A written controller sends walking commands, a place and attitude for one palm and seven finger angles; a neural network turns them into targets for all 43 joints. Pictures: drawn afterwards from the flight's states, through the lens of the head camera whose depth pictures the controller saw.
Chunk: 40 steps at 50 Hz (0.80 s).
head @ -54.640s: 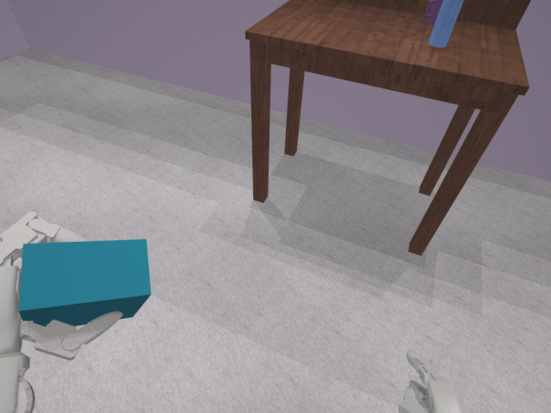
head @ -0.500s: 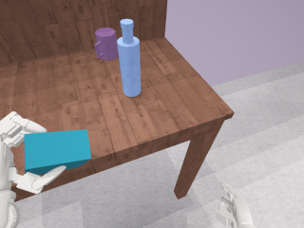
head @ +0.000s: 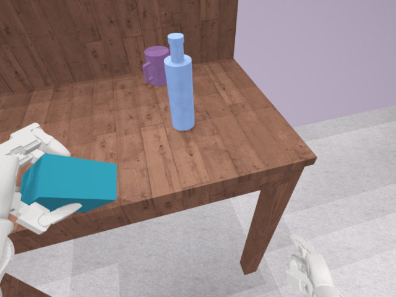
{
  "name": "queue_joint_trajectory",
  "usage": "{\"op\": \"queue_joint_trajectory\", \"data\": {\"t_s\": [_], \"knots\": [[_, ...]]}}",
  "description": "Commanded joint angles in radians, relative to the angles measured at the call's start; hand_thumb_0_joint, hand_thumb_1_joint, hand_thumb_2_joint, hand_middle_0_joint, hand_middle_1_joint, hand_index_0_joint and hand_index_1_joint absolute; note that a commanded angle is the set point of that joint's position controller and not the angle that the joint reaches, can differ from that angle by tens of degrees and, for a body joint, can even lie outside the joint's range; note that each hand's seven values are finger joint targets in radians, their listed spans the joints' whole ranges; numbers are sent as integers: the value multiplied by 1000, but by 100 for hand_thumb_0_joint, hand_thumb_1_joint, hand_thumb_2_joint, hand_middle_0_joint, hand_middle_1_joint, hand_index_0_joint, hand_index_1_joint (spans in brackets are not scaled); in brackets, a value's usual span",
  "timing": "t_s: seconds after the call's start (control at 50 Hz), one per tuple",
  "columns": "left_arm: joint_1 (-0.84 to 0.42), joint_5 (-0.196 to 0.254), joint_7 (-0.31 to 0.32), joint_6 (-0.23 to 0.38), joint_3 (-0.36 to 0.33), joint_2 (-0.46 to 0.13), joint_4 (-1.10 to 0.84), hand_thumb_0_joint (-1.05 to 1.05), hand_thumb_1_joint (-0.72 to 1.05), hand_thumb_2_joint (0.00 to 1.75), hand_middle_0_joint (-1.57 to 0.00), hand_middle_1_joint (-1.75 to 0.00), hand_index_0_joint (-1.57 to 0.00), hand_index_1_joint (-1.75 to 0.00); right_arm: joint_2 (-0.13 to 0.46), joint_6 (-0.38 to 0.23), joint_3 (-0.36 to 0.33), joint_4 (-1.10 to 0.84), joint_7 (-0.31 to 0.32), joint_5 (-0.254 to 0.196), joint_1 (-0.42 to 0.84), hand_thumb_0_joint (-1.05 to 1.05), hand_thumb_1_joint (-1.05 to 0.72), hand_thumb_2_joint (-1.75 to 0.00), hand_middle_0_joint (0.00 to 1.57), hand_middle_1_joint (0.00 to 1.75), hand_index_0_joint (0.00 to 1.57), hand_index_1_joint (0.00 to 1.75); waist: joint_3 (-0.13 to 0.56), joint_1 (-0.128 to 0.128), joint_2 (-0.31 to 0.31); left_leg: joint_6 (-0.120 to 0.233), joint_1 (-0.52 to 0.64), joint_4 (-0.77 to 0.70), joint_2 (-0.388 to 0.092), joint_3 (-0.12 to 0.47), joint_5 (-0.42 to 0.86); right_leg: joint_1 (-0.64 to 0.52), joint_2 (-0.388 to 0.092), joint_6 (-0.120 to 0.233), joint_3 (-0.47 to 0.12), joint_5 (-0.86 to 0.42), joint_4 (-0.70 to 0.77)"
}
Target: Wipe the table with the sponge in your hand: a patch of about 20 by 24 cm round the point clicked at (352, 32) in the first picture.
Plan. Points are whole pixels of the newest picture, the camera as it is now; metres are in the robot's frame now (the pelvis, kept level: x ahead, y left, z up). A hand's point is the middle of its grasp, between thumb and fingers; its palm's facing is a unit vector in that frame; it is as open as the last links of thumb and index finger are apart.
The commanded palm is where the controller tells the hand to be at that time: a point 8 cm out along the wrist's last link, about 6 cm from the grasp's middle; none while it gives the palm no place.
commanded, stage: turn the palm down, sponge in hand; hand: left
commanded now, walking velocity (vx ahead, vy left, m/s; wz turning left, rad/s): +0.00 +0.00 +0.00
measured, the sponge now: (78, 188) +0.23 +0.24 +0.15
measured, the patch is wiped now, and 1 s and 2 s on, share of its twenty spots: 0.95 0.95 0.95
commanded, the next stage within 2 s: move the sponge above the wiping area in 1.76 s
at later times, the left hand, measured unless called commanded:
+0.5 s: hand (43, 168) +0.22 +0.26 +0.22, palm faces +0.37 -0.40 -0.84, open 10.2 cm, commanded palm +0.18 +0.27 +0.26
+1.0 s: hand (11, 154) +0.22 +0.30 +0.23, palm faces +0.35 -0.22 -0.91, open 10.1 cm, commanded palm +0.17 +0.29 +0.30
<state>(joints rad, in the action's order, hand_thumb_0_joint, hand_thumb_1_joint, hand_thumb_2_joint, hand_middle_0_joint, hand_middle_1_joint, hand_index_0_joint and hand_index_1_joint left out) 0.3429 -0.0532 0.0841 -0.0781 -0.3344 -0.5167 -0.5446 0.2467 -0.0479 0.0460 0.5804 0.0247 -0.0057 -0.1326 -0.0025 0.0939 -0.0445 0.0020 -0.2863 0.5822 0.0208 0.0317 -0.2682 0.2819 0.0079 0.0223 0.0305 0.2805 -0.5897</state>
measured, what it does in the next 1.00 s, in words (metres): stands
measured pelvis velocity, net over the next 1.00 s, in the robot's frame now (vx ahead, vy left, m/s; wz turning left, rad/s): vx -0.02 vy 0.01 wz -0.01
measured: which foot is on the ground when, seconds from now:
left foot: down 0.00-1.00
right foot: down 0.00-1.00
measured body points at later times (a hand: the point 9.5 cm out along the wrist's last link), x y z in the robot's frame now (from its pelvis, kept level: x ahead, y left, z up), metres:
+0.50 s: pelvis +0.01 -0.03 +0.00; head -0.01 -0.08 +0.45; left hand +0.19 +0.28 +0.26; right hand +0.23 -0.26 -0.09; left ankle +0.03 +0.12 -0.73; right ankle +0.02 -0.10 -0.73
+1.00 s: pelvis -0.02 +0.01 +0.01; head -0.04 -0.04 +0.45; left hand +0.20 +0.31 +0.28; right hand +0.25 -0.17 -0.05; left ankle +0.03 +0.12 -0.73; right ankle +0.02 -0.10 -0.73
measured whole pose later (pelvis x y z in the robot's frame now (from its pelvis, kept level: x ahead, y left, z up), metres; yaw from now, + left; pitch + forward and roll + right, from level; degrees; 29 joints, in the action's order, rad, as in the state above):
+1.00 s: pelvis -0.02 +0.01 +0.01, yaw -1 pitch -5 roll +0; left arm -0.03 -0.55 -0.10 -0.48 -0.14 -0.67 -0.39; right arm 0.27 -0.03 0.09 0.63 0.08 -0.06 0.00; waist -0.01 0.16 -0.12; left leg 0.01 -0.21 0.49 0.03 0.02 -0.20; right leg 0.22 0.00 0.01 0.01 0.22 -0.52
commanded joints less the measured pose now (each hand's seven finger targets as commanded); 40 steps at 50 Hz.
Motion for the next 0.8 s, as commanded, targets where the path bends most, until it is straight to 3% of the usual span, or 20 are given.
{"op": "queue_joint_trajectory", "data": {"t_s": [0.0,0.04,0.08,0.14,0.18,0.22,0.24,0.26,0.32,0.34,0.4,0.46,0.5,0.54,0.56,0.6,0.64,0.68,0.74,0.78], "knots": [[-221,-42,41,-49,-144,-231,-66,0,10,130,-120,-160,-120,-160,124,-39,-50,-133,42,-8,119,0,-90,-90,20,30,20,30,112,-20,-45,17,20,-111,-13,-18,25,-26,-11,-11,12,-21,135],[-233,-83,26,-74,-142,-279,-89,0,10,130,-120,-160,-120,-160,116,-42,-39,-152,49,-15,154,0,-90,-90,20,30,20,30,134,-18,-17,25,35,-86,-5,-32,73,-39,-11,-15,-9,-37,143],[-242,-116,-2,-70,-98,-273,-131,0,10,130,-120,-160,-120,-160,109,-47,-38,-161,58,-9,140,0,-90,-90,20,30,20,30,163,-15,-2,35,51,-73,0,-39,107,-56,-20,-20,-22,-77,138],[-244,-146,-35,-49,-123,-336,-190,0,10,130,-120,-160,-120,-160,106,-66,-33,-176,65,-18,162,0,-90,-90,20,30,20,30,182,-9,-23,37,71,-52,1,-44,130,-61,-23,-23,-43,-95,143],[-202,-141,-53,-43,-141,-334,-141,0,10,130,-120,-160,-120,-160,105,-71,-39,-160,73,-11,127,0,-90,-90,20,30,20,30,165,-1,31,39,61,-47,-3,-39,158,-80,-32,-29,-45,-151,142],[-179,-130,-66,-50,-198,-378,-117,0,10,130,-120,-160,-120,-160,115,-70,-48,-150,76,-16,118,0,-90,-90,20,30,20,30,171,14,34,33,49,-41,-5,-40,171,-107,-44,-39,-56,-198,141],[-163,-132,-62,-64,-237,-409,-94,0,10,130,-120,-160,-120,-160,111,-73,-44,-150,71,-27,146,0,-90,-90,20,30,20,30,162,24,6,26,47,-36,-5,-43,181,-114,-44,-36,-67,-209,148],[-203,-129,-59,-66,-219,-386,-108,0,10,130,-120,-160,-120,-160,109,-71,-45,-148,70,-22,133,0,-90,-90,20,30,20,30,167,23,7,23,37,-33,-9,-40,188,-123,-62,-41,-70,-243,142],[-168,-141,-36,-89,-249,-408,-72,0,10,130,-120,-160,-120,-160,117,-64,-58,-138,69,-26,114,0,-90,-90,20,30,20,30,161,33,11,16,23,-29,-13,-42,196,-139,-70,-51,-81,-299,133],[-162,-154,-29,-103,-256,-419,-84,0,10,130,-120,-160,-120,-160,114,-66,-53,-147,63,-35,152,0,-90,-90,20,30,20,30,158,37,-30,12,26,-27,-10,-47,199,-142,-69,-45,-96,-292,138],[-179,-181,-32,-127,-216,-407,-65,0,10,130,-120,-160,-120,-160,127,-62,-58,-147,68,-33,131,0,-90,-90,20,30,20,30,148,25,32,17,9,-20,-15,-43,180,-130,-84,-60,-105,-302,133],[-250,-219,-57,-151,-177,-425,-93,0,10,130,-120,-160,-120,-160,131,-65,-53,-155,70,-43,160,0,-90,-90,20,30,20,30,159,21,35,24,18,-22,-11,-44,165,-110,-77,-55,-107,-227,142],[-265,-236,-79,-162,-135,-417,-68,0,10,130,-120,-160,-120,-160,137,-72,-54,-155,81,-46,163,0,-90,-90,20,30,20,30,130,16,43,30,25,-32,-9,-47,132,-83,-68,-56,-105,-149,159],[-305,-269,-87,-173,-125,-434,-92,0,10,130,-120,-160,-120,-160,127,-84,-44,-167,84,-56,218,0,-90,-90,20,30,20,30,132,22,0,27,46,-38,-6,-45,115,-68,-56,-42,-113,-69,175],[-370,-294,-82,-174,-106,-440,-106,0,10,130,-120,-160,-120,-160,130,-83,-44,-164,88,-46,194,0,-90,-90,20,30,20,30,142,21,6,29,43,-46,-5,-41,108,-60,-60,-41,-96,-47,173],[-368,-326,-73,-169,-119,-461,-98,0,10,130,-120,-160,-120,-160,134,-89,-47,-157,94,-40,193,0,-90,-90,20,30,20,30,145,29,22,29,54,-55,-4,-37,107,-66,-54,-37,-92,-41,173],[-404,-361,-62,-190,-128,-482,-124,0,10,130,-120,-160,-120,-160,119,-91,-30,-168,88,-48,255,0,-90,-90,20,30,20,30,158,43,-53,21,68,-77,2,-29,93,-72,-42,-22,-91,-6,177],[-446,-388,-43,-201,-116,-475,-110,0,10,130,-120,-160,-120,-160,117,-85,-31,-153,89,-35,239,0,-90,-90,20,30,20,30,178,48,-52,19,71,-96,-1,-32,100,-90,-41,-19,-64,-17,165],[-451,-414,-49,-262,-122,-476,-53,0,10,130,-120,-160,-120,-160,115,-75,-19,-146,77,-45,299,0,-90,-90,20,30,20,30,161,65,-79,8,64,-125,-5,-23,96,-107,-31,-7,-65,-24,172],[-494,-433,-63,-306,-76,-456,8,0,10,130,-120,-160,-120,-160,124,-58,-19,-125,76,-40,286,0,-90,-90,20,30,20,30,144,60,-49,7,49,-154,-15,-20,76,-113,-31,-11,-41,-17,168]]}}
